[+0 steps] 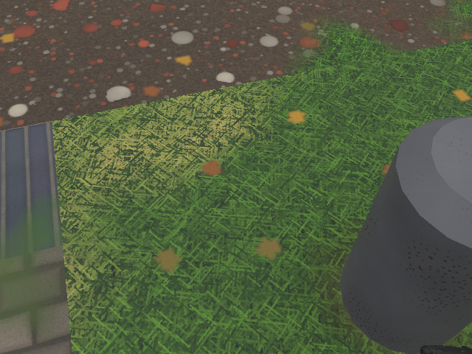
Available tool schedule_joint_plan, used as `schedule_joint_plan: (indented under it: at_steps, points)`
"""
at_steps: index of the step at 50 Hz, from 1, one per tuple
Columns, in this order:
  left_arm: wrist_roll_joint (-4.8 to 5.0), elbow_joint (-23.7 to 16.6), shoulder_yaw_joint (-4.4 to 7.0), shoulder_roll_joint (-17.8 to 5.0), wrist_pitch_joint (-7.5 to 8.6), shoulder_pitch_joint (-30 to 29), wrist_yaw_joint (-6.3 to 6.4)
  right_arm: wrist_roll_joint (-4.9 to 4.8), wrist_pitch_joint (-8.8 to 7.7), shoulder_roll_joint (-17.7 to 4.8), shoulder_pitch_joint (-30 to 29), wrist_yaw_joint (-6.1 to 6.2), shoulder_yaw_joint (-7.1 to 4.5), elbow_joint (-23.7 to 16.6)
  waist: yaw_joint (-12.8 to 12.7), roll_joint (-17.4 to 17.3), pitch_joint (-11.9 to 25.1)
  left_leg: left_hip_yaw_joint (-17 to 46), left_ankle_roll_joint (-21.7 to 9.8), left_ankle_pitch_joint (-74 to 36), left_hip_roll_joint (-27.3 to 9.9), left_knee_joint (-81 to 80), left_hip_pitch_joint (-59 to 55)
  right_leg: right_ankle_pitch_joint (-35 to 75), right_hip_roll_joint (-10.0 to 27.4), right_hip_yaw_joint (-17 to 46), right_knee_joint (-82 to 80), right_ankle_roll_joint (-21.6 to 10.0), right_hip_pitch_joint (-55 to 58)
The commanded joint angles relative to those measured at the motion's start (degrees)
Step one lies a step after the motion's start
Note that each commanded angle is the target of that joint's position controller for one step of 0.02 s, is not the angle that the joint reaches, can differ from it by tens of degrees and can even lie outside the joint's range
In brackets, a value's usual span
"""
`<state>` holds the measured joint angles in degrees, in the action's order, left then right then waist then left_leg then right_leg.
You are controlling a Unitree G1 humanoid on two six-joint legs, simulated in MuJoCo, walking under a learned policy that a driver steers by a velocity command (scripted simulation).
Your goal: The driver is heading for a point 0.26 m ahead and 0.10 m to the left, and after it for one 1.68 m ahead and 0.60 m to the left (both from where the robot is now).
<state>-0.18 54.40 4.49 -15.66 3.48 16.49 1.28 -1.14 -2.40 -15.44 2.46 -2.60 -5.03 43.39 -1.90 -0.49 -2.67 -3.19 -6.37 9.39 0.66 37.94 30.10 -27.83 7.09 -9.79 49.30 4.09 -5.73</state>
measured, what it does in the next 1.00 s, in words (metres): walks ahead, turning left: right foot, then left foot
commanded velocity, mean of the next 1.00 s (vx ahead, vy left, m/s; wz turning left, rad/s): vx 0.50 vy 0.00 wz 0.59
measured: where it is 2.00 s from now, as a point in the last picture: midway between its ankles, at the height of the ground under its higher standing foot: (115, 179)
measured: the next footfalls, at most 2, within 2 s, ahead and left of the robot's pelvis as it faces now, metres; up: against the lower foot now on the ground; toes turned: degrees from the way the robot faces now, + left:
right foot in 0.46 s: +0.46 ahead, -0.07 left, +0.00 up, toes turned +20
left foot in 0.98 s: +0.58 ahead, +0.30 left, +0.00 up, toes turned +38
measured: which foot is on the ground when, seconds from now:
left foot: down 0.00-0.48, up 0.50-0.96, down 0.98-1.00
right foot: up 0.00-0.44, down 0.46-0.98, up 1.00-1.00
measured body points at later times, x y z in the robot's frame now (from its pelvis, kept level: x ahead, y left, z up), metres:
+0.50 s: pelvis +0.29 +0.00 +0.01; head +0.32 +0.01 +0.46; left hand +0.45 +0.30 -0.06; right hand +0.39 -0.27 -0.11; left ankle +0.11 +0.07 -0.69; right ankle +0.42 -0.08 -0.71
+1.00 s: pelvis +0.51 +0.14 +0.00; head +0.54 +0.18 +0.45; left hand +0.36 +0.40 -0.13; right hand +0.84 +0.07 -0.06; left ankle +0.55 +0.28 -0.72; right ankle +0.43 -0.08 -0.69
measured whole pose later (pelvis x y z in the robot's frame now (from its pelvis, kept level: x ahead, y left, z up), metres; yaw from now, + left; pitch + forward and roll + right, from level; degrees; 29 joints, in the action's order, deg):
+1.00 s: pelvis +0.51 +0.14 +0.00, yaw +36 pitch +2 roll -1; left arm 1.5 49.5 5.8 -17.7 3.2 17.8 0.8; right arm -1.6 -0.7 -16.3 4.4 -2.1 -5.1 33.6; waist -2.9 -0.4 -3.4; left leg -2.7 -6.2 9.1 0.1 36.0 29.5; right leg -28.9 6.9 -12.2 38.5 3.2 -0.9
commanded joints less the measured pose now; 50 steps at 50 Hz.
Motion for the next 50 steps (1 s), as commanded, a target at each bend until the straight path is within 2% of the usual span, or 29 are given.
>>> schedule_joint_plan:
  at_steps: [1, 2, 3, 4, 7, 10, 12, 16, 19, 21, 22, 23, 24, 25, 26, 27, 28, 29, 30, 32, 36, 39, 42, 44, 46, 47, 48, 49, 50]
  points:
    - [2.11, -9.2, -0.07, -6.5, 5.44, -6.5, -1.36, 1.35, -1.20, -13.9, 20.9, 1.16, -3.84, 0.7, 9.1, -7.2, 18.6, 45.3, -16.6, 5.2, -18.9, -22.1, -52.2, -0.5, -5.8, 14.3, 34.5, -2.8, -46.7]
    - [1.56, -8.7, -0.39, -6.4, 6.13, -6.8, -1.27, 0.64, -1.65, -10.6, 17.7, 1.31, -3.04, 0.2, 7.2, -3.9, 14.6, 37.4, -14.0, 2.0, -16.5, -21.1, -44.8, 4.5, -3.3, 14.5, 30.0, -4.3, -45.2]
    - [0.15, -7.5, 0.12, -7.1, 6.08, -6.1, -0.75, 0.33, -1.76, -8.2, 12.1, 1.22, -2.29, -1.3, 4.1, 0.0, 11.1, 31.3, -11.9, -2.0, -14.3, -21.4, -35.0, 8.2, -0.9, 14.7, 24.5, -4.4, -40.1]
    - [-0.42, -7.3, 0.83, -8.2, 5.27, -5.3, -0.48, 0.53, -1.86, -6.3, 8.7, 1.33, -1.55, -2.4, 1.7, -0.6, 9.3, 27.3, -11.0, -6.6, -12.7, -22.8, -27.5, 10.0, 0.7, 15.2, 20.1, -4.2, -34.8]
    - [-0.76, -8.6, 0.79, -5.9, 3.15, -6.4, -0.26, 0.62, -1.55, -7.4, 8.9, 2.05, -1.66, -3.0, 0.1, -0.3, 6.2, 22.5, -11.3, -13.0, -10.3, -24.7, -18.2, 11.6, 0.2, 13.4, 11.9, -2.1, -29.7]
    - [-1.21, -10.6, 0.06, -4.1, 2.83, -12.4, -0.23, 0.31, -1.27, -9.2, 12.4, 3.14, -2.18, -2.6, 2.1, -1.6, 3.8, 19.7, -10.0, -12.5, -7.9, -25.2, -16.0, 22.1, -1.8, 12.5, -0.3, -0.7, -30.6]
    - [-0.67, -11.7, -0.44, -3.3, 3.06, -16.6, -0.80, 0.23, -1.07, -9.0, 14.7, 3.26, -2.15, -2.4, 4.1, -2.8, 3.0, 18.9, -8.4, -8.4, -6.3, -24.8, -16.0, 29.2, -3.5, 12.4, -8.9, -0.9, -29.2]
    - [0.37, -14.6, -0.67, -4.4, 3.86, -23.1, -1.65, -0.51, -1.18, -9.3, 18.6, 3.51, -2.24, -0.9, 6.8, -3.9, 1.4, 22.0, -6.6, -3.8, -6.9, -23.1, -18.3, 33.6, -5.5, 13.0, -18.4, -1.8, -27.1]
    - [0.39, -16.0, -0.13, -6.1, 4.76, -24.1, -2.33, -0.35, -0.65, -8.6, 20.3, 3.69, -2.08, -0.5, 6.8, -4.5, 2.6, 26.1, -5.8, -5.8, -7.8, -17.7, -24.5, 28.4, -6.9, 13.6, -22.1, -2.9, -25.7]
    - [0.56, -15.4, 0.31, -7.1, 5.23, -19.8, -2.16, -0.35, 0.16, -8.6, 20.4, 3.91, -2.15, -0.5, 4.6, -7.5, 3.4, 28.4, -4.8, -9.6, -7.8, -14.4, -25.8, 23.8, -7.7, 12.6, -24.0, -4.5, -19.7]
    - [0.52, -13.7, 1.38, -9.3, 5.56, -14.3, -2.03, -0.27, 0.00, -7.3, 19.3, 4.01, -1.68, -0.7, 1.8, -8.0, 5.6, 27.1, -3.3, -14.5, -5.9, -10.2, -25.0, 26.0, -7.4, 12.2, -25.8, -6.1, -12.0]
    - [-0.48, -12.7, 2.23, -11.5, 5.72, -6.6, -1.77, 0.21, -0.32, -5.2, 17.6, 3.81, -0.80, -2.0, -2.1, -5.9, 12.0, 23.8, -1.1, -13.8, -3.1, 1.1, -19.5, 27.7, -1.4, 16.9, -23.3, -9.1, 1.8]
    - [-1.35, -11.4, 3.99, -16.2, 4.81, 2.6, -1.49, -0.94, -0.98, -2.8, 23.3, 3.83, -0.07, -3.1, -2.8, 6.3, 22.2, 15.5, 4.1, -2.0, 4.0, 21.2, -0.6, 21.4, 11.6, 36.5, -23.7, -18.2, 25.5]
    - [0.19, -10.3, 3.42, -13.3, 4.01, 3.8, -2.04, -1.19, -1.35, -4.5, 25.8, 3.90, 0.24, -3.6, -2.0, 16.6, 24.3, 14.2, 5.3, 24.0, 3.7, 32.1, 10.2, 10.3, 18.2, 53.3, -29.1, -21.0, 29.9]
    - [0.93, -11.3, 2.15, -8.5, 3.46, 0.8, -1.94, -1.53, -1.14, -9.1, 22.3, 3.75, -1.02, -3.1, -2.6, 10.7, 16.0, 15.2, 5.6, 20.6, 0.0, 37.3, 14.6, 2.3, 16.5, 48.3, -30.8, -18.5, 22.8]
    - [0.53, -12.0, 1.43, -6.7, 2.75, -2.7, -1.66, -0.87, -0.60, -9.9, 17.8, 3.53, -1.32, -4.0, -2.1, 6.7, 9.5, 12.8, 5.7, 16.5, -2.1, 37.5, 14.2, 4.5, 14.2, 40.1, -32.3, -16.3, 14.4]
    - [0.14, -11.8, 1.10, -6.0, 2.40, -5.3, -1.51, -0.02, -0.38, -9.2, 15.3, 3.32, -1.47, -5.1, -0.8, 4.8, 4.5, 12.0, 5.7, 13.4, -3.8, 34.8, 12.7, 8.6, 12.2, 34.4, -34.8, -15.8, 6.2]
    - [-0.40, -11.5, 0.69, -4.9, 2.51, -6.8, -1.39, 0.23, 0.02, -8.2, 14.5, 3.11, -1.72, -5.4, 0.6, 5.3, 2.2, 11.8, 5.4, 11.4, -5.6, 32.1, 10.5, 12.4, 10.5, 29.8, -36.6, -14.8, 1.6]
    - [-0.31, -11.0, 1.01, -5.2, 2.67, -7.3, -1.22, -0.04, 0.69, -5.9, 16.6, 2.97, -1.42, -4.8, 1.5, 6.5, 1.4, 11.2, 5.5, 9.7, -6.4, 30.7, 7.7, 15.6, 8.9, 25.2, -38.1, -13.7, -1.3]
    - [-0.07, -10.0, 1.46, -6.0, 3.33, -6.8, -1.24, 0.02, 1.47, -4.0, 16.6, 2.98, -1.10, -5.4, 1.7, 6.5, 1.2, 10.1, 6.0, 7.1, -7.1, 28.6, 7.5, 22.3, 8.4, 19.6, -40.0, -14.3, -2.5]
    - [-0.01, -8.6, 2.44, -7.8, 3.15, -5.2, -1.02, -0.25, 1.32, -3.2, 11.9, 2.77, -0.80, -7.9, 1.0, 5.1, 1.7, 8.9, 6.4, -2.0, -8.0, 19.1, 11.8, 33.0, 8.5, 11.3, -39.6, -14.5, 1.3]
    - [0.29, -8.3, 2.75, -9.0, 2.44, -4.5, -0.61, -0.13, 0.90, -1.7, 6.7, 1.61, -0.04, -9.4, -0.7, 4.9, 0.7, 5.4, 5.9, -10.5, -7.3, 8.9, 8.9, 34.4, 7.4, 5.1, -39.3, -12.9, 1.0]
    - [1.40, -8.2, 3.25, -10.5, 2.26, -1.2, -0.23, 0.08, 1.22, -2.3, 0.6, 0.80, 0.10, -11.6, -2.8, 4.8, -0.9, 2.1, 5.4, -10.3, -5.7, 2.5, 7.2, 28.6, 7.9, 2.7, -39.7, -11.9, 3.5]
    - [2.25, -7.9, 3.79, -11.7, 1.89, -0.2, -0.32, 0.04, 1.59, -2.8, -1.2, 0.35, -0.12, -13.0, -2.4, 5.1, -2.5, 1.5, 3.9, -6.4, -5.3, -0.2, 7.3, 30.8, 9.8, 2.2, -38.6, -11.4, 6.7]
    - [2.49, -8.6, 4.20, -13.6, 1.12, -1.9, -0.35, -0.18, 1.51, -5.1, 0.6, 0.02, -1.27, -13.6, 0.6, 6.2, -0.6, -1.1, 1.1, 0.4, -2.5, -1.3, 2.0, 49.5, 10.2, 0.4, -32.7, -10.6, 9.0]
    - [2.95, -8.8, 4.39, -14.3, 0.65, -2.3, -0.31, -0.08, 1.72, -6.7, 4.9, 0.05, -2.20, -12.8, 3.5, 6.5, 2.5, -2.9, -0.5, 2.0, -0.1, -2.4, -4.5, 59.7, 9.6, -1.2, -25.5, -9.9, 9.3]
    - [3.40, -9.0, 3.96, -13.3, 0.19, -3.2, -0.27, -0.29, 1.90, -9.2, 14.0, 0.39, -3.87, -10.4, 8.5, 5.7, 7.3, -4.0, -2.4, -1.0, 2.8, -5.5, -17.1, 64.1, 7.6, -3.3, -13.9, -8.6, 5.6]
    - [2.24, -9.7, 2.91, -10.9, 0.33, -2.2, -0.06, -0.54, 2.39, -13.4, 24.1, 1.33, -5.85, -8.1, 12.9, 1.3, 12.6, 3.4, -5.3, -0.9, -0.2, -6.4, -34.9, 50.8, 5.2, -3.7, 3.2, -6.0, -7.4]
    - [-1.05, -13.1, -0.24, -1.9, 1.51, 3.9, -0.75, -0.92, 1.30, -20.6, 21.5, 1.56, -6.30, -8.4, 4.6, -16.7, 16.1, 36.5, -15.7, 6.4, -16.2, -11.2, -51.9, -4.3, -5.6, 0.7, 24.5, -2.8, -33.7]
Over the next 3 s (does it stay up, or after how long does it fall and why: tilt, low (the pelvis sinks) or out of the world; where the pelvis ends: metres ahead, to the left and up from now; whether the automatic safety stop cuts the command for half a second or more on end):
stays up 1.06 0.48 0.02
